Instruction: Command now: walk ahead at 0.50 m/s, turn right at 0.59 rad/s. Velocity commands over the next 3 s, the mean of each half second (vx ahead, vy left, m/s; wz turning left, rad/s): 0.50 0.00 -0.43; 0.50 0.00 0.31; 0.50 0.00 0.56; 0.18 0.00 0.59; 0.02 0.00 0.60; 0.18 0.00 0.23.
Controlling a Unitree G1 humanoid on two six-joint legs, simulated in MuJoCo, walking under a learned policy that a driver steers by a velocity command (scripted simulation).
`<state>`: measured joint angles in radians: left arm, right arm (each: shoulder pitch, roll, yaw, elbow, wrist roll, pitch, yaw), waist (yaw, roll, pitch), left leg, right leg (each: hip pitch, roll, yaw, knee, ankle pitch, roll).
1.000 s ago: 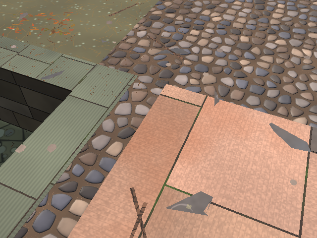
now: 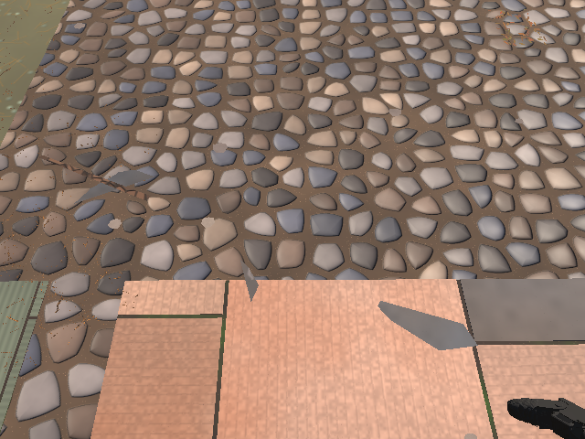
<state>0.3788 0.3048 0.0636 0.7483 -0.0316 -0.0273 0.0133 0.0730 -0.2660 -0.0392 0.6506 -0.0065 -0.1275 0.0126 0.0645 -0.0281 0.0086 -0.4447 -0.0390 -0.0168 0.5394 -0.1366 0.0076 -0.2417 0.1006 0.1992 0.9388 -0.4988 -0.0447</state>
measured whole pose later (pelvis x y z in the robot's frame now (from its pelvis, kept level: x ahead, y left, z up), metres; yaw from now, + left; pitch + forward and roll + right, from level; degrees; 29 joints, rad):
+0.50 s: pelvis +0.26 -0.07 +0.00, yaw -13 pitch +2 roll +1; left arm 0.07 0.27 0.04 0.60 -0.01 -0.05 -0.03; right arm 0.36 -0.30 -0.05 0.88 0.02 -0.07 0.01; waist -0.06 -0.01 0.06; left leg -0.15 0.07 0.05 0.90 -0.48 -0.02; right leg -0.48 0.01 -0.03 0.61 -0.16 -0.07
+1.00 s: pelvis +0.55 -0.09 -0.01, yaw +1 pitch +2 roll -1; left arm 0.32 0.29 0.07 0.83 0.00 -0.04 0.02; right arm 0.09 -0.27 -0.05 0.68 0.02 -0.05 0.06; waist 0.04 0.02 0.04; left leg -0.53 -0.02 0.06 0.61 -0.13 0.11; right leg 0.04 -0.05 -0.23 0.59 -0.46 0.01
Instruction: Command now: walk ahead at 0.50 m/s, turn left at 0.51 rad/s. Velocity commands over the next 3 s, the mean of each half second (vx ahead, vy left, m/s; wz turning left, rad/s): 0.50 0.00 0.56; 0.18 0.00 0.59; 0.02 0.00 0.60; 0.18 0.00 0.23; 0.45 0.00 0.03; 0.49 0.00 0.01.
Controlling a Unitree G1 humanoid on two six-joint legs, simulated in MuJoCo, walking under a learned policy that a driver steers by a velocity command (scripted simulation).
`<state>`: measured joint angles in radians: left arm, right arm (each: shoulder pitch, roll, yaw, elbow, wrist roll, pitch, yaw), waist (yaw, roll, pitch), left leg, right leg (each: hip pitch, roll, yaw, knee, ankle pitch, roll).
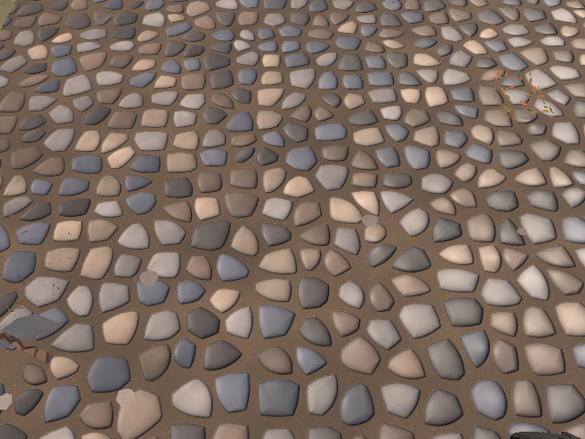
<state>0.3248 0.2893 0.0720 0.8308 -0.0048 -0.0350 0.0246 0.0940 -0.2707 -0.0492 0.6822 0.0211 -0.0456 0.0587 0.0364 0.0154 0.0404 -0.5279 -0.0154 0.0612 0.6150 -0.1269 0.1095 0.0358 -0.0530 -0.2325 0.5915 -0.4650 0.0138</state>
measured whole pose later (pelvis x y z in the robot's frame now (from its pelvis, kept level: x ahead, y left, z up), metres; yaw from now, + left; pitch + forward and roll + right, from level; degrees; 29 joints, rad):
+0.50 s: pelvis +0.29 -0.02 +0.01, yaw +18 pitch +2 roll -1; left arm 0.08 0.28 0.05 0.68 0.01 -0.12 -0.02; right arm 0.35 -0.31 -0.07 0.72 0.03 -0.02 -0.02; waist -0.06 0.03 0.01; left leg -0.22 -0.08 -0.21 0.87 -0.53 0.04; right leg -0.46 0.03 0.02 0.56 -0.14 -0.01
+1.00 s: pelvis +0.42 +0.04 +0.02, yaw +36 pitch +2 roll -1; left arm 0.12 0.32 0.07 0.78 0.00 -0.01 0.00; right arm 0.13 -0.31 -0.08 0.55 0.00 0.03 0.02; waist 0.02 -0.01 0.09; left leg -0.43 -0.02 0.00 0.56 -0.17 0.06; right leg -0.37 -0.05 -0.06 1.00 -0.55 0.04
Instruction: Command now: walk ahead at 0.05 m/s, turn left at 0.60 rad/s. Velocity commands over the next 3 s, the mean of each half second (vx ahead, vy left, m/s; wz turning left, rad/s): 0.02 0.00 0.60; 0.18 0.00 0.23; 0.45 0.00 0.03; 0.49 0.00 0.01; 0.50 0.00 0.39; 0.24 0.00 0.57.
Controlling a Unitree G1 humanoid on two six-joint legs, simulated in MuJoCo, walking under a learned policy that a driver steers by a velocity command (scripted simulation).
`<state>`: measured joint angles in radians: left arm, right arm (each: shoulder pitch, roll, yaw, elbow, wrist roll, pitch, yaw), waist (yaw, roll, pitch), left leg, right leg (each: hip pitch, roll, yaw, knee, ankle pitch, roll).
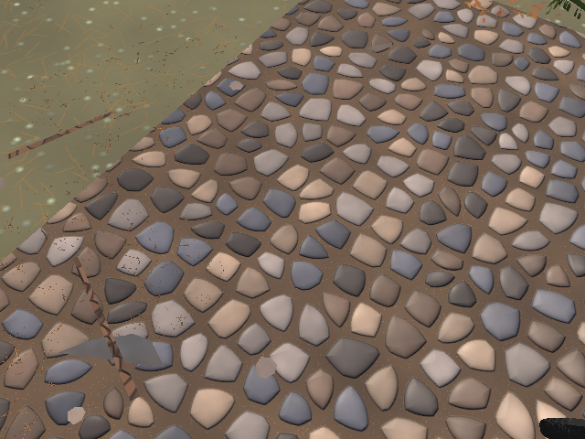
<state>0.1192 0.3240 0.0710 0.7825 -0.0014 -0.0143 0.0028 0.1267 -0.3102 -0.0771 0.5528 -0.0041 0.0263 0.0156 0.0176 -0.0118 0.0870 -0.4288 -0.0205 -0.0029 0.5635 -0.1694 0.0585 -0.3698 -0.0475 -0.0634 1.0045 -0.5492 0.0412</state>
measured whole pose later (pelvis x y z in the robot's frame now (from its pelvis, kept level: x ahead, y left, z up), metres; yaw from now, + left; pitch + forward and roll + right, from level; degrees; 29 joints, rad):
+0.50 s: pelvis +0.03 -0.04 +0.01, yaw +18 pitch +1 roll +1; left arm 0.17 0.27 0.06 0.74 0.02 0.00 0.03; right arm 0.20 -0.36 -0.11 0.61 0.02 0.06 -0.03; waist 0.01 0.05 0.04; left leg -0.55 -0.08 -0.11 1.14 -0.41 -0.06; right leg -0.26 -0.02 -0.02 0.47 -0.24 -0.01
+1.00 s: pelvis +0.08 +0.01 +0.02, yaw +23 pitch +1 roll +0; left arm 0.17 0.32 0.07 0.78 -0.01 -0.06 -0.03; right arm 0.38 -0.26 -0.05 0.72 0.00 -0.04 -0.01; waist -0.04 -0.04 -0.01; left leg -0.04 -0.02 -0.04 0.26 -0.25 0.03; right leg -0.57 -0.07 0.00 0.76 -0.13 0.03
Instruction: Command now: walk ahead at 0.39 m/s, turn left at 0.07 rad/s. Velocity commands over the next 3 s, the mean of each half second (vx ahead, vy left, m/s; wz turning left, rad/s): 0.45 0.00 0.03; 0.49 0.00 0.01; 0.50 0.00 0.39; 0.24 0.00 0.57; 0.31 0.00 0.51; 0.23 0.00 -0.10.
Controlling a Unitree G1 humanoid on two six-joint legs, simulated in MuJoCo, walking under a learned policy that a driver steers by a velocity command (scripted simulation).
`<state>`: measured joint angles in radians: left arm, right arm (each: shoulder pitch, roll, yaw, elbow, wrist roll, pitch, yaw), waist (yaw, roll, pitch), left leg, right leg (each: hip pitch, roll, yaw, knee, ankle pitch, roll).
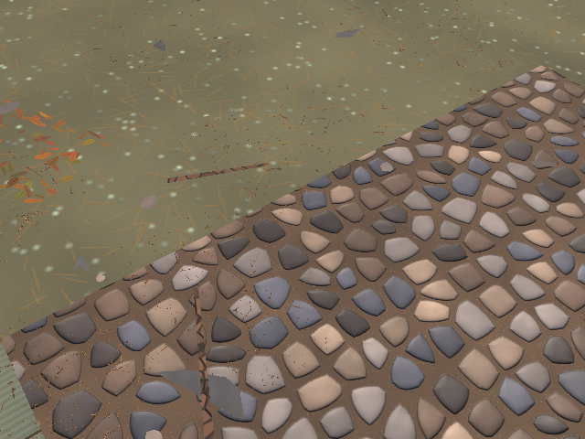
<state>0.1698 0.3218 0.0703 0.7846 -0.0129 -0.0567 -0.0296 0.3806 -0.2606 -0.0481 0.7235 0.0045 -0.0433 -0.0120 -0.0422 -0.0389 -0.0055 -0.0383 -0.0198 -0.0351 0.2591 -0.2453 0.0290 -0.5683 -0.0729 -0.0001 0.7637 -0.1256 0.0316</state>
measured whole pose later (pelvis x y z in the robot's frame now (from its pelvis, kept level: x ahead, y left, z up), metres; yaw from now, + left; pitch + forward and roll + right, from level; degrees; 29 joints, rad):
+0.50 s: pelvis +0.23 -0.06 +0.00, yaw +0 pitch +1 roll -1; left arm 0.37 0.26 0.03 0.85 0.00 -0.08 -0.02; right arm 0.17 -0.29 -0.05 0.70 0.01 -0.07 0.00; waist 0.07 0.05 0.01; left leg -0.68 0.12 -0.04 0.80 -0.01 -0.02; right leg -0.04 0.07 -0.04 0.22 -0.20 -0.07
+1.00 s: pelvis +0.52 -0.01 +0.00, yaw +0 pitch +1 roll +2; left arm 0.15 0.31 0.04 0.77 0.00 -0.06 0.00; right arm 0.34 -0.27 -0.05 0.82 0.00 -0.09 0.02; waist -0.05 -0.05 0.03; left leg -0.11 -0.08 0.05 0.25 -0.16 0.07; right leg -0.66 -0.13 0.05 0.90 -0.13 0.02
